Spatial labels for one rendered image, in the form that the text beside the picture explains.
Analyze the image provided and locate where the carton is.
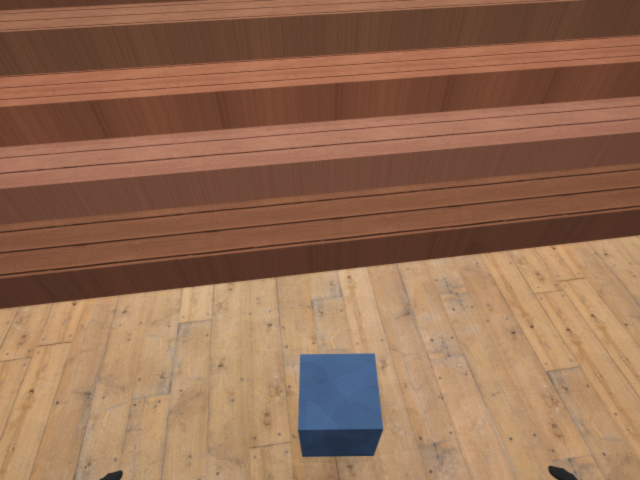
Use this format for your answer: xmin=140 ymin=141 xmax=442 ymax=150
xmin=298 ymin=353 xmax=383 ymax=457

